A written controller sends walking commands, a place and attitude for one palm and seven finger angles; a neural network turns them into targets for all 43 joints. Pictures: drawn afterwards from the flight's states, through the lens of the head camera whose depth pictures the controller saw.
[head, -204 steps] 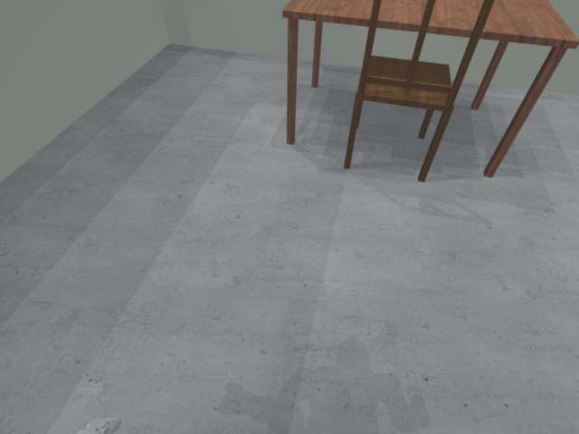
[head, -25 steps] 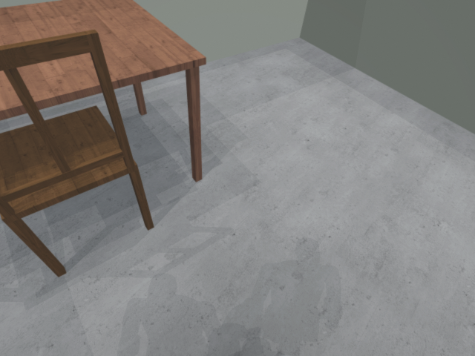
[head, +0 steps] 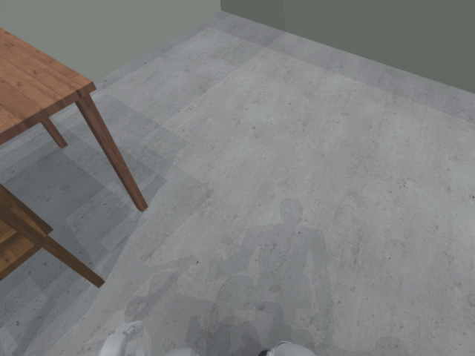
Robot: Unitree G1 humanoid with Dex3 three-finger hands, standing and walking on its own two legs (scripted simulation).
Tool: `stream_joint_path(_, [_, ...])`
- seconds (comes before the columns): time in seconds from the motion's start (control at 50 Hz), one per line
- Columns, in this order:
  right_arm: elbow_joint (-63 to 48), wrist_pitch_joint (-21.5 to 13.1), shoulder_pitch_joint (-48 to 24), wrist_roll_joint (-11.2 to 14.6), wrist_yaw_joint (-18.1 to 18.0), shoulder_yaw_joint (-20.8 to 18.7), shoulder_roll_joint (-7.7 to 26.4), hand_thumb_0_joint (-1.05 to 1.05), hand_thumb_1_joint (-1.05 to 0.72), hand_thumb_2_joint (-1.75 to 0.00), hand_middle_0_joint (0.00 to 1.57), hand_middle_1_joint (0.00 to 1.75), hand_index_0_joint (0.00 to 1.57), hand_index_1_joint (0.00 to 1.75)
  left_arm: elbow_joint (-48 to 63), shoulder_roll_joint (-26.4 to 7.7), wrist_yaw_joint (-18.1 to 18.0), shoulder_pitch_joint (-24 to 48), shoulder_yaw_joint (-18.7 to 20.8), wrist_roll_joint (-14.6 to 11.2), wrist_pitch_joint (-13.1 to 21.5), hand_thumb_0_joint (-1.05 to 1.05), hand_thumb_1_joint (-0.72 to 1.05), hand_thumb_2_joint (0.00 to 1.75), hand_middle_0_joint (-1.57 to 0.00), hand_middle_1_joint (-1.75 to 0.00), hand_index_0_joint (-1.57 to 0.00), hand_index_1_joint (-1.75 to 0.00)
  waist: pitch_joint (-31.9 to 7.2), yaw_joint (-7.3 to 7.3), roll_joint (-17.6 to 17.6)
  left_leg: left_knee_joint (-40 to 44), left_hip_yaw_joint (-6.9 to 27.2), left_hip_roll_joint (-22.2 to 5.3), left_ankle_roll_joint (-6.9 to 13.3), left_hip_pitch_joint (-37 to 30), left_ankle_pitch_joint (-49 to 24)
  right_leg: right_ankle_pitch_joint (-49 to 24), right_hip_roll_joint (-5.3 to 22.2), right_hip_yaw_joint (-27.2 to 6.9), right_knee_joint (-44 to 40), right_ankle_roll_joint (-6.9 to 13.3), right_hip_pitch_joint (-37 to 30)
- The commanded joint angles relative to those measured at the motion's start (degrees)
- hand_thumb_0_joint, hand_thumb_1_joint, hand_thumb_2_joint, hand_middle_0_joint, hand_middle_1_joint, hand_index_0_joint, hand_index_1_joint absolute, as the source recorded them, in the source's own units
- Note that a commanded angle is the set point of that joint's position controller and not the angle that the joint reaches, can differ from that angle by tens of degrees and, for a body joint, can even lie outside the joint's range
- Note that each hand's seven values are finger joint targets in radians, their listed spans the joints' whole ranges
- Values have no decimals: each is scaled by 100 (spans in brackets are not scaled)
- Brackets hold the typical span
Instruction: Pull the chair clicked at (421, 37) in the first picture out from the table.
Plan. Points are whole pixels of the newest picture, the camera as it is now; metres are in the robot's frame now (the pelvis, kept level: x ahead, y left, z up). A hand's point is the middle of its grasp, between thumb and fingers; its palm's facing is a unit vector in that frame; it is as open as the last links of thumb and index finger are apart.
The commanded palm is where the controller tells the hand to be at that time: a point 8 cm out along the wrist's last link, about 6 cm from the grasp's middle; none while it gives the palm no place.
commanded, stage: turn to face it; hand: left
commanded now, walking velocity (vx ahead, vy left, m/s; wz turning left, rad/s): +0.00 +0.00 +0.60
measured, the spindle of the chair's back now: out of the picture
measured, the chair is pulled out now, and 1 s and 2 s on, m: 0.00 0.00 0.00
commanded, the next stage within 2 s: take the last steps up to it in 1.30 s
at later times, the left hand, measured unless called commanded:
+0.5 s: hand out of the picture +0.05 +0.26 -0.17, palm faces +0.32 -0.92 -0.22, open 7.4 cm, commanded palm none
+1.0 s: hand out of the picture +0.03 +0.19 -0.13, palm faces +0.55 -0.79 -0.27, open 7.4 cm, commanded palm none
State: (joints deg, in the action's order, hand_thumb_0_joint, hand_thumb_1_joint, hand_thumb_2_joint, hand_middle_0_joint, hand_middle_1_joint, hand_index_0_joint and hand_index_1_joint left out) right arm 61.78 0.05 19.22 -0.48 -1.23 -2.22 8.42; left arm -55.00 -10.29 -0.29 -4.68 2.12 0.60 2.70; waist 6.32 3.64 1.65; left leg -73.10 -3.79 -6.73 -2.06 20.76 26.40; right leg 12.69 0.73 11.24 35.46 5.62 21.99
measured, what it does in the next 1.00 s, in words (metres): steps on the spot, turning left: left foot, then right foot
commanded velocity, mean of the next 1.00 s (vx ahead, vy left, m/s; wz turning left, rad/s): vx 0.00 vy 0.00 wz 0.58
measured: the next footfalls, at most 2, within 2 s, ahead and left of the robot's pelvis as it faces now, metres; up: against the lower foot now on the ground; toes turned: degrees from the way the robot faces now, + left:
left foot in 0.36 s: +0.07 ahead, +0.15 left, +0.00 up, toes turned +22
right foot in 0.82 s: +0.15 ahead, -0.10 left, +0.00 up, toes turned +25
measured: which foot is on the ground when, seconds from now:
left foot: up 0.00-0.34, down 0.36-0.80, up 0.82-1.00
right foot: down 0.00-0.36, up 0.38-0.80, down 0.82-1.00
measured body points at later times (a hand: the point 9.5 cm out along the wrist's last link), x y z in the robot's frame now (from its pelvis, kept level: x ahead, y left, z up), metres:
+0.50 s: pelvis +0.04 +0.04 +0.01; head +0.07 +0.08 +0.46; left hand +0.03 +0.31 -0.15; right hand +0.17 -0.18 -0.12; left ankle +0.04 +0.13 -0.72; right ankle +0.06 -0.10 -0.65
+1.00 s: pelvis +0.05 -0.02 +0.02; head +0.09 -0.03 +0.47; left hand +0.00 +0.24 -0.11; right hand +0.27 -0.20 -0.13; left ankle -0.03 +0.10 -0.63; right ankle +0.11 -0.12 -0.72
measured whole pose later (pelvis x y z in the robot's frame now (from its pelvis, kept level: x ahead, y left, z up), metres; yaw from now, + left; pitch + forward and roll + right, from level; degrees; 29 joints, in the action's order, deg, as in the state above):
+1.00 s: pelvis +0.05 -0.02 +0.02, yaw +35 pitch -1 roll +2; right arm 52.9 4.7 10.4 -1.4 1.4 -5.8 16.5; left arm -50.5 -9.7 -1.0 -11.1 1.0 1.1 -1.0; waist 3.4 2.0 2.2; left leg -65.4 0.1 -0.3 -3.4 29.3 22.9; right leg 17.0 6.4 8.5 29.9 -0.5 11.7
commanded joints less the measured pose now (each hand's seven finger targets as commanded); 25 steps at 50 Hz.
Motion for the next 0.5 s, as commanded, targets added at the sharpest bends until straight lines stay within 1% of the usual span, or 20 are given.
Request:
stream_joint_path(0.0, [-81, 128, 876, -31, 7, -24, 203, 0, -90, -90, 20, 30, 20, 30, 80, -623, -144, -360, 79, 44, 30, 0, 90, 90, -20, -30, -20, -30, -850, 12, -471, 623, 329, -162, -37, 37, -502, -2801, 1761, -790, -1808, 159, -396])
stream_joint_path(0.02, [-95, 179, 844, -39, 20, -30, 193, 0, -90, -90, 20, 30, 20, 30, 123, -614, -142, -328, 89, 37, 0, 0, 90, 90, -20, -30, -20, -30, -846, 1, -607, 712, 218, -128, -67, 78, -561, -2492, 1735, -644, -1875, 169, -349])
stream_joint_path(0.04, [-157, 211, 745, -42, 33, -37, 236, 0, -90, -90, 20, 30, 20, 30, 145, -610, -140, -321, 88, 29, -36, 0, 90, 90, -20, -30, -20, -30, -791, -25, -744, 768, 156, -100, -95, 168, -618, -2105, 1731, -596, -1968, 183, -337])
stream_joint_path(0.08, [-292, 237, 433, -55, 66, -78, 302, 0, -90, -90, 20, 30, 20, 30, 147, -610, -140, -374, 116, 25, -103, 0, 90, 90, -20, -30, -20, -30, -699, -123, -789, 967, 56, -84, -137, 404, -627, -1366, 1805, -564, -2094, 207, -502])
stream_joint_path(0.1, [-384, 237, 317, -47, 89, -96, 314, 0, -90, -90, 20, 30, 20, 30, 150, -646, -157, -367, 134, 41, -128, 0, 90, 90, -20, -30, -20, -30, -663, -135, -770, 1137, 31, -100, -143, 427, -611, -1140, 1864, -527, -2110, 227, -526])
stream_joint_path(0.14, [-545, 231, -36, -65, 123, -114, 320, 0, -90, -90, 20, 30, 20, 30, 210, -641, -169, -421, 210, 69, -168, 0, 90, 90, -20, -30, -20, -30, -548, -241, -809, 1594, -103, -104, -155, 565, -491, -965, 1939, -425, -2019, 236, -702])
stream_joint_path(0.16, [-633, 223, -225, -68, 140, -115, 350, 0, -90, -90, 20, 30, 20, 30, 203, -679, -175, -491, 226, 78, -188, 0, 90, 90, -20, -30, -20, -30, -504, -326, -843, 1833, -143, -102, -147, 571, -392, -932, 2003, -452, -1957, 244, -781])
stream_joint_path(0.2, [-777, 204, -439, -61, 176, -134, 361, 0, -90, -90, 20, 30, 20, 30, 190, -773, -187, -580, 263, 104, -222, 0, 90, 90, -20, -30, -20, -30, -483, -411, -815, 2295, -178, -95, -113, 534, -277, -963, 2124, -430, -1766, 244, -966])
stream_joint_path(0.24, [-907, 179, -529, -65, 192, -147, 413, 0, -90, -90, 20, 30, 20, 30, 251, -876, -183, -647, 319, 104, -244, 0, 90, 90, -20, -30, -20, -30, -582, -454, -853, 2726, -294, -40, -67, 412, -279, -1202, 2213, -358, -1482, 212, -1160])
stream_joint_path(0.28, [-951, 173, -430, -78, 200, -174, 487, 0, -90, -90, 20, 30, 20, 30, 279, -957, -161, -653, 347, 82, -274, 0, 90, 90, -20, -30, -20, -30, -707, -375, -718, 3251, -420, 65, -29, 81, -623, -1124, 2156, -179, -1124, 50, -1162])
stream_joint_path(0.3, [-965, 166, -289, -84, 204, -200, 587, 0, -90, -90, 20, 30, 20, 30, 292, -935, -151, -627, 351, 57, -305, 0, 90, 90, -20, -30, -20, -30, -779, -282, -400, 3722, -354, 69, 15, -304, -984, -845, 2066, -44, -731, -117, -976])
stream_joint_path(0.32, [-936, 132, -33, -100, 208, -269, 842, 0, -90, -90, 20, 30, 20, 30, 363, -846, -132, -632, 356, 16, -345, 0, 90, 90, -20, -30, -20, -30, -903, -144, 351, 4470, 222, -206, 206, -798, -1783, -301, 1722, 184, -8, -420, -540])
stream_joint_path(0.34, [-1001, 81, 198, -139, 171, -391, 1418, 0, -90, -90, 20, 30, 20, 30, 582, -527, -100, -630, 320, -35, -372, 0, 90, 90, -20, -30, -20, -30, -889, -41, 1870, 5209, 2138, -1458, 884, -1292, -3387, 1486, 935, 394, 1165, -931, 633])
stream_joint_path(0.36, [-946, 83, 406, -138, 109, -436, 1659, 0, -90, -90, 20, 30, 20, 30, 846, -522, -102, -139, 252, 17, -388, 0, 90, 90, -20, -30, -20, -30, -839, 164, 1849, 5482, 2839, -2055, 1527, -1368, -4437, 2735, 523, -243, 2415, -1021, 1186])
stream_joint_path(0.38, [-910, 71, 322, -144, 69, -426, 1653, 0, -90, -90, 20, 30, 20, 30, 878, -590, -83, 12, 281, 39, -404, 0, 90, 90, -20, -30, -20, -30, -937, 86, 1109, 5487, 2499, -1877, 1565, -1218, -3653, 2323, 565, -742, 2945, -925, 1118])
stream_joint_path(0.4, [-987, 32, 78, -125, 44, -415, 1564, 0, -90, -90, 20, 30, 20, 30, 831, -523, -68, 35, 297, 62, -406, 0, 90, 90, -20, -30, -20, -30, -908, -13, 1161, 5479, 2381, -1577, 1428, -1217, -3496, 1966, 591, -849, 3147, -949, 1431])
stream_joint_path(0.42, [-1074, 20, -224, -113, 24, -374, 1465, 0, -90, -90, 20, 30, 20, 30, 756, -598, -49, -48, 328, 48, -392, 0, 90, 90, -20, -30, -20, -30, -923, -104, 983, 5359, 2145, -1385, 1314, -1221, -3452, 1622, 578, -951, 3255, -980, 1428])
stream_joint_path(0.44, [-1142, 7, -478, -105, 19, -340, 1405, 0, -90, -90, 20, 30, 20, 30, 672, -646, -39, -175, 336, 38, -397, 0, 90, 90, -20, -30, -20, -30, -897, -207, 794, 5304, 1782, -1170, 1193, -1185, -3539, 1328, 586, -1012, 3207, -1008, 1316])
stream_joint_path(0.46, [-1186, -5, -580, -96, 15, -328, 1409, 0, -90, -90, 20, 30, 20, 30, 608, -655, -32, -332, 319, 28, -407, 0, 90, 90, -20, -30, -20, -30, -1001, -258, 670, 5240, 1561, -980, 1126, -1265, -3681, 1176, 544, -998, 3079, -1047, 1199])
stream_joint_path(0.48, [-1189, -7, -576, -92, 15, -346, 1430, 0, -90, -90, 20, 30, 20, 30, 576, -653, -33, -378, 313, 13, -415, 0, 90, 90, -20, -30, -20, -30, -1065, -239, 477, 5213, 1474, -879, 1106, -1344, -3753, 1125, 491, -979, 2894, -1075, 1091])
